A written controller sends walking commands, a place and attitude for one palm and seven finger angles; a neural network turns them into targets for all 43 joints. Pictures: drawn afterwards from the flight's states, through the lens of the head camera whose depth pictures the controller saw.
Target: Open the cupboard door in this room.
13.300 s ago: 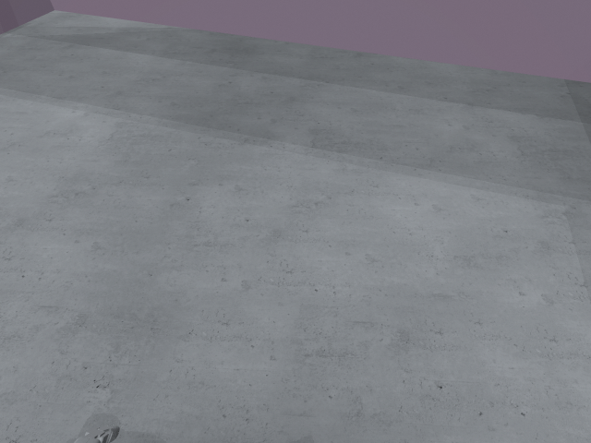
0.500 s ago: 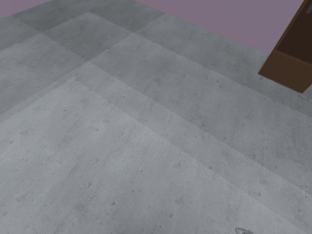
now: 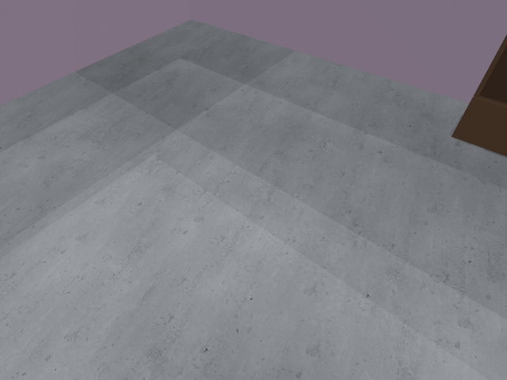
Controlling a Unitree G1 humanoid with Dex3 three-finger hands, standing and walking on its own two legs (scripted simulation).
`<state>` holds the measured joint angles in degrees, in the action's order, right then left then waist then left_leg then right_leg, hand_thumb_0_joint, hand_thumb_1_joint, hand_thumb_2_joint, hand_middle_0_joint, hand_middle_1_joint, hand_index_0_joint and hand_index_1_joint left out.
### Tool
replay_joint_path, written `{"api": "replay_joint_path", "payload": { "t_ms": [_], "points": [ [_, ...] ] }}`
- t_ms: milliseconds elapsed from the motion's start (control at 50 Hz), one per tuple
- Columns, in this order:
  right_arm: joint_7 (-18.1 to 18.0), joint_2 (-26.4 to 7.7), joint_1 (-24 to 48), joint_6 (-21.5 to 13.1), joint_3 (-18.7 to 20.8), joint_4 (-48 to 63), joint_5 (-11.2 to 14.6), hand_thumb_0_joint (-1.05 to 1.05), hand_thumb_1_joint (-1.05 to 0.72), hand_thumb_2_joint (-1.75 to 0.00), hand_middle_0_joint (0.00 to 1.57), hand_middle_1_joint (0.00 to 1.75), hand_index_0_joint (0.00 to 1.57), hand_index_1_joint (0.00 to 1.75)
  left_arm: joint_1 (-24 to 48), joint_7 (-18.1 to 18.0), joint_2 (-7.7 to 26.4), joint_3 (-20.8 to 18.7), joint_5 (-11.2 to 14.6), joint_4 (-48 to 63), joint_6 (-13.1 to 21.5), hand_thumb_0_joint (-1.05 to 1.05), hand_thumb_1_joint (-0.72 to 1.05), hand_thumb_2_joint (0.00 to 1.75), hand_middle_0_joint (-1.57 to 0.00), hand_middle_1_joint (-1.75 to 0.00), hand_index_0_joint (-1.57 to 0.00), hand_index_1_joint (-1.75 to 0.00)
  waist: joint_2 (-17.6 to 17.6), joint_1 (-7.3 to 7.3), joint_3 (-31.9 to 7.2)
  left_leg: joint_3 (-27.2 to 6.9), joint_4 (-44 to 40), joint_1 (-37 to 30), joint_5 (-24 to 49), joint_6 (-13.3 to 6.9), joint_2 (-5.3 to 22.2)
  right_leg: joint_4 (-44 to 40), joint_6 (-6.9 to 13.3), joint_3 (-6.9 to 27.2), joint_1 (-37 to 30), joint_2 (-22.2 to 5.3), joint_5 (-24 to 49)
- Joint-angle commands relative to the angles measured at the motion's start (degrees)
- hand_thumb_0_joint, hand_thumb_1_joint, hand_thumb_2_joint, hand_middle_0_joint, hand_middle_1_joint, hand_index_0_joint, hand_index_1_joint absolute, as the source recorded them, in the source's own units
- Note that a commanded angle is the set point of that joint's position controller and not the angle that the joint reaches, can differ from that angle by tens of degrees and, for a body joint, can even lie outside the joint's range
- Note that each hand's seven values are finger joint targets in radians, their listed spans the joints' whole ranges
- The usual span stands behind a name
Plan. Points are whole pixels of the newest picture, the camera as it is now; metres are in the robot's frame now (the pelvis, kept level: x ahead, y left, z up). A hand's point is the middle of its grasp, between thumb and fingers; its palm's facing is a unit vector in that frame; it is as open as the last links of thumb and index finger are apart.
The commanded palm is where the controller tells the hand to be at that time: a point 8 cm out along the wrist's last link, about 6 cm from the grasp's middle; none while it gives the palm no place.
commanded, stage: turn or walk to find it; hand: left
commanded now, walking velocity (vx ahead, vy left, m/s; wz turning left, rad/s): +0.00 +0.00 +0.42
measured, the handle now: out of the picture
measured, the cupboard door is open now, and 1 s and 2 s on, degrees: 0 0 0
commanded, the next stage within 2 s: none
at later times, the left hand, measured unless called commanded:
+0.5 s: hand out of the picture -0.02 +0.25 -0.17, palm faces +0.24 -0.94 -0.25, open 7.4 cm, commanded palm none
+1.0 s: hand out of the picture -0.09 +0.19 -0.16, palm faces +0.44 -0.86 -0.26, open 7.4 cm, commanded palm none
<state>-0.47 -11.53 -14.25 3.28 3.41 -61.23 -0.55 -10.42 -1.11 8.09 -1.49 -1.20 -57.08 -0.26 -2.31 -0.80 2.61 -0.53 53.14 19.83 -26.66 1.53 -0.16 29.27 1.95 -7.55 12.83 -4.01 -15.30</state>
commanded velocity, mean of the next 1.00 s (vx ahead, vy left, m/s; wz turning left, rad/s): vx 0.00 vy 0.00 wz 0.42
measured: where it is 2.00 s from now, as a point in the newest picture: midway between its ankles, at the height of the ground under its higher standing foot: outside the picture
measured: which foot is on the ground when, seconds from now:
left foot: up 0.00-0.24, down 0.26-0.66, up 0.68-1.00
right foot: down 0.00-0.26, up 0.28-0.62, down 0.64-1.00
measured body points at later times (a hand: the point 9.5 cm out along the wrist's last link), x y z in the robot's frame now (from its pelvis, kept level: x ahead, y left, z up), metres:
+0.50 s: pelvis -0.03 +0.03 +0.00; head -0.01 +0.04 +0.45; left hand -0.03 +0.30 -0.15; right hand +0.08 -0.19 -0.15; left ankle -0.04 +0.15 -0.74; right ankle -0.02 -0.10 -0.69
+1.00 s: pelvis -0.05 -0.01 +0.00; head -0.01 -0.01 +0.45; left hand -0.12 +0.23 -0.14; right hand +0.11 -0.22 -0.16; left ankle -0.14 +0.12 -0.69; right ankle -0.01 -0.09 -0.74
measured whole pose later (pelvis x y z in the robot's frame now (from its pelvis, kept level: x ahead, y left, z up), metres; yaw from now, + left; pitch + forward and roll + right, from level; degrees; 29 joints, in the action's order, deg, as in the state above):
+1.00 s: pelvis -0.05 -0.01 +0.00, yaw +26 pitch +0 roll +2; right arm 0.7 -14.4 -10.9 4.7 4.4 -57.2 -0.8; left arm -13.5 -0.7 9.9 -2.1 -1.9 -54.7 -0.8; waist -0.7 0.6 4.7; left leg 1.1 52.2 22.0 -25.2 4.0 2.3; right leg 29.6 1.3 -13.4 13.0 -7.3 -16.2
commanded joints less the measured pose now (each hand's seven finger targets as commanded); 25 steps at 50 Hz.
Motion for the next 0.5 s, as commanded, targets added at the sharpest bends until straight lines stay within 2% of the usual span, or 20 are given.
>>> {"api": "replay_joint_path", "payload": {
  "t_ms": [0,80,120,160,180,200,220,240,260,280,300,320,340,380,480],
  "points": [
    [0.47,-3.24,0.27,-0.78,0.92,3.51,-0.07,0.00,-0.90,-0.90,0.20,0.30,0.20,0.30,-2.50,-0.94,11.96,-2.79,-0.19,2.82,1.01,0.00,0.90,0.90,-0.20,-0.30,-0.20,-0.30,11.00,1.51,-1.58,0.18,5.22,4.88,0.64,1.21,2.29,-11.55,5.62,8.75,-3.59,-14.60,17.92],
    [0.68,-2.93,3.01,-1.03,0.56,5.04,0.05,0.00,-0.90,-0.90,0.20,0.30,0.20,0.30,-4.00,-0.97,13.62,-3.53,-0.49,2.25,0.68,0.00,0.90,0.90,-0.20,-0.30,-0.20,-0.30,12.11,3.07,-2.41,2.35,-2.80,3.83,-1.31,1.55,2.63,-10.13,6.65,8.34,-5.60,-16.25,18.83],
    [0.70,-2.93,3.33,-1.35,0.33,5.64,0.13,0.00,-0.90,-0.90,0.20,0.30,0.20,0.30,-4.27,-0.91,14.66,-3.89,-0.61,2.20,0.42,0.00,0.90,0.90,-0.20,-0.30,-0.20,-0.30,12.92,3.25,-3.31,3.55,-7.92,2.42,-1.00,1.39,2.48,-8.44,6.60,7.76,-6.11,-16.47,19.89],
    [0.63,-3.13,1.48,-1.55,0.31,5.51,0.15,0.00,-0.90,-0.90,0.20,0.30,0.20,0.30,-3.48,-0.81,15.12,-4.04,-0.48,2.19,0.09,0.00,0.90,0.90,-0.20,-0.30,-0.20,-0.30,13.39,2.12,-4.19,5.16,-14.00,-1.27,2.50,1.23,2.07,-6.44,5.36,6.28,-4.77,-16.30,18.36],
    [0.65,-3.21,0.41,-1.70,0.29,5.38,0.12,0.00,-0.90,-0.90,0.20,0.30,0.20,0.30,-2.87,-0.72,14.91,-4.03,-0.31,2.12,-0.05,0.00,0.90,0.90,-0.20,-0.30,-0.20,-0.30,12.54,1.43,-4.35,5.58,-18.55,-4.14,5.84,1.07,1.99,-4.63,3.92,5.08,-3.40,-15.55,16.59],
    [0.66,-3.92,-1.55,-1.93,0.47,5.02,-0.04,0.00,-0.90,-0.90,0.20,0.30,0.20,0.30,-2.34,-0.66,14.65,-4.04,0.05,2.40,-0.40,0.00,0.90,0.90,-0.20,-0.30,-0.20,-0.30,10.48,0.09,-4.51,5.75,-24.43,-9.28,11.42,0.66,2.32,-2.04,1.73,3.17,0.70,-14.78,12.02],
    [0.74,-6.47,-2.87,-2.40,0.89,5.06,-0.18,0.00,-0.90,-0.90,0.20,0.30,0.20,0.30,-2.56,-0.45,13.09,-3.72,0.53,3.13,-0.93,0.00,0.90,0.90,-0.20,-0.30,-0.20,-0.30,2.70,-0.80,-4.79,0.37,-30.39,-13.79,14.34,-0.80,5.76,4.24,-1.18,0.53,6.37,-11.70,4.65],
    [0.63,-11.69,-3.61,-2.64,2.11,5.79,-0.80,0.00,-0.90,-0.90,0.20,0.30,0.20,0.30,-2.33,-0.09,9.74,-3.20,0.77,4.99,-1.37,0.00,0.90,0.90,-0.20,-0.30,-0.20,-0.30,-12.12,-1.33,-2.74,-17.01,-36.01,-14.32,19.50,-6.17,18.03,15.09,-5.21,-3.24,16.57,-4.19,-10.33],
    [0.41,-14.68,-4.40,-2.34,2.59,6.28,-0.94,0.00,-0.90,-0.90,0.20,0.30,0.20,0.30,0.56,0.12,8.88,-2.60,0.39,6.87,-1.51,0.00,0.90,0.90,-0.20,-0.30,-0.20,-0.30,-12.80,-2.49,-1.82,-22.36,-39.22,-9.75,22.20,-11.61,23.88,23.90,-5.30,0.16,17.29,-2.17,-19.15],
    [-0.07,-13.89,-3.50,-2.66,2.52,5.80,-0.96,0.00,-0.90,-0.90,0.20,0.30,0.20,0.30,2.53,-0.20,8.98,-2.64,0.06,6.78,-2.10,0.00,0.90,0.90,-0.20,-0.30,-0.20,-0.30,-13.38,-2.35,-2.06,-22.35,-40.01,-7.91,19.46,-11.81,22.41,29.18,-5.02,4.10,17.80,-2.72,-18.24],
    [-0.45,-12.23,-1.20,-2.68,2.04,6.28,-0.93,0.00,-0.90,-0.90,0.20,0.30,0.20,0.30,3.16,0.10,9.69,-2.94,0.05,6.20,-2.08,0.00,0.90,0.90,-0.20,-0.30,-0.20,-0.30,-11.32,-1.54,-0.77,-19.45,-39.46,-7.21,18.48,-11.35,19.68,32.08,-5.14,5.51,18.72,-2.70,-14.56],
    [-0.60,-10.98,1.44,-2.79,1.44,6.85,-0.90,0.00,-0.90,-0.90,0.20,0.30,0.20,0.30,2.17,0.41,9.78,-2.98,0.09,5.26,-1.90,0.00,0.90,0.90,-0.20,-0.30,-0.20,-0.30,-8.57,-0.32,-0.01,-16.07,-38.48,-6.69,20.44,-10.72,17.26,32.75,-5.25,5.90,18.44,-2.68,-11.37],
    [-0.68,-10.38,2.89,-3.03,1.14,7.35,-0.82,0.00,-0.90,-0.90,0.20,0.30,0.20,0.30,0.53,0.57,9.51,-2.90,0.10,4.53,-1.72,0.00,0.90,0.90,-0.20,-0.30,-0.20,-0.30,-7.02,0.58,-1.08,-13.46,-37.33,-8.20,24.10,-10.29,15.51,32.44,-5.50,5.76,17.88,-2.30,-9.52],
    [-0.74,-10.57,2.58,-3.23,1.20,7.52,-0.62,0.00,-0.90,-0.90,0.20,0.30,0.20,0.30,-0.07,0.70,9.38,-2.72,0.29,4.07,-1.52,0.00,0.90,0.90,-0.20,-0.30,-0.20,-0.30,-5.49,0.44,-2.45,-11.19,-35.95,-10.27,29.84,-10.12,14.05,30.18,-5.87,5.50,16.69,-1.67,-8.93],
    [-0.41,-11.37,1.39,-2.59,2.06,7.98,-0.80,0.00,-0.90,-0.90,0.20,0.30,0.20,0.30,1.13,0.36,8.66,-2.21,0.51,5.76,-1.48,0.00,0.90,0.90,-0.20,-0.30,-0.20,-0.30,-5.19,-0.98,-3.51,-13.88,-34.31,-12.25,30.57,-11.39,14.24,20.68,-6.16,5.15,13.77,-0.06,-11.12]
  ]
}}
